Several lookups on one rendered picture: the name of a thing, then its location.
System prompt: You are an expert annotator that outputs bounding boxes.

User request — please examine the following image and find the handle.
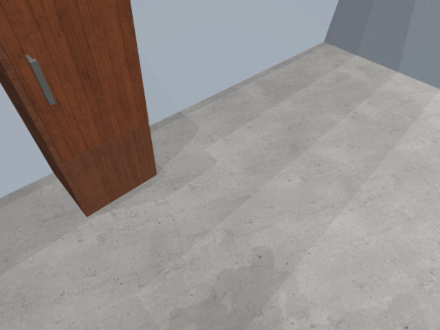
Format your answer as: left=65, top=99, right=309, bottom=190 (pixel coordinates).
left=25, top=55, right=56, bottom=105

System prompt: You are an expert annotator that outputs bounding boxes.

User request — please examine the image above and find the cupboard door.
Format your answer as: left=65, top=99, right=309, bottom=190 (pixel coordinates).
left=0, top=0, right=146, bottom=162

